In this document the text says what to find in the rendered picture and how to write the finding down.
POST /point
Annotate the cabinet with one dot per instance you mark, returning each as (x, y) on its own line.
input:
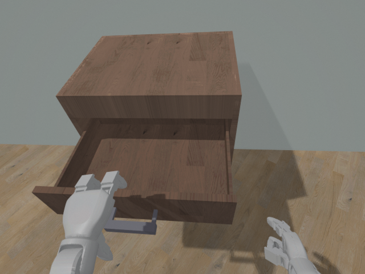
(176, 75)

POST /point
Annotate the robot right hand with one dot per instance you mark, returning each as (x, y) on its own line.
(281, 252)

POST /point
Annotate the left robot forearm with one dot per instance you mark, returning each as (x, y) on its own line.
(76, 255)

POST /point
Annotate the drawer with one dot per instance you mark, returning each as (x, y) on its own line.
(181, 167)

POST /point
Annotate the robot left hand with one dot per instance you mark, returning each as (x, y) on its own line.
(88, 209)

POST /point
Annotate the handle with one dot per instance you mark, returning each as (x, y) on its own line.
(139, 227)

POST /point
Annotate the right robot forearm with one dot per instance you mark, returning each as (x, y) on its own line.
(301, 265)

